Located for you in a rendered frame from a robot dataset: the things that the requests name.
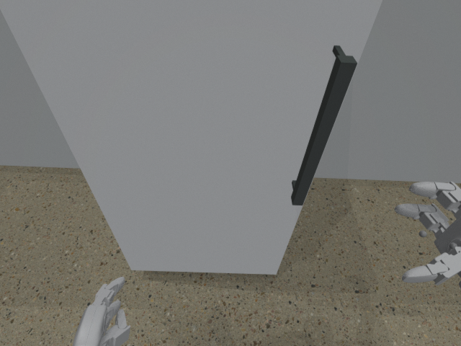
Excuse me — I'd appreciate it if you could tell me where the robot left hand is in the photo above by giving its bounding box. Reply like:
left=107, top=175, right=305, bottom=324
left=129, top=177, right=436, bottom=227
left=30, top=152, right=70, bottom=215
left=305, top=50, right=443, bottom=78
left=73, top=277, right=130, bottom=346

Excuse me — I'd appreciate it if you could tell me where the fridge door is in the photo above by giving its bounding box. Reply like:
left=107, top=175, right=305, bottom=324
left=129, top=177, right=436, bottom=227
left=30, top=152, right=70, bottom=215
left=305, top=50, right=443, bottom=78
left=0, top=0, right=382, bottom=275

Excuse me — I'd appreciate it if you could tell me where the handle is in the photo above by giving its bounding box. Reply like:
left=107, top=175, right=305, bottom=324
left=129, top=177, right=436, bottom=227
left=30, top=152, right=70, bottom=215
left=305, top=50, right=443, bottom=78
left=291, top=45, right=357, bottom=205

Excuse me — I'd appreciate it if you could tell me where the robot right hand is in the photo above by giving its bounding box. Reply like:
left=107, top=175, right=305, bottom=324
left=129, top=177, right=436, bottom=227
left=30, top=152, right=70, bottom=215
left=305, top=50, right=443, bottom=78
left=394, top=182, right=461, bottom=285

